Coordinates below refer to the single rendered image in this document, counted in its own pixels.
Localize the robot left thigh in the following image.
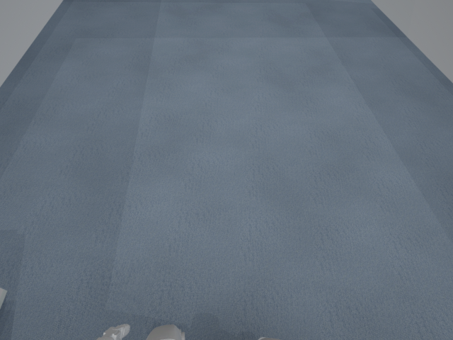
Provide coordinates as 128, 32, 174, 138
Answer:
146, 324, 185, 340

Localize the robot left hand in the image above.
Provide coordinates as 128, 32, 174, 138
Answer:
96, 324, 130, 340

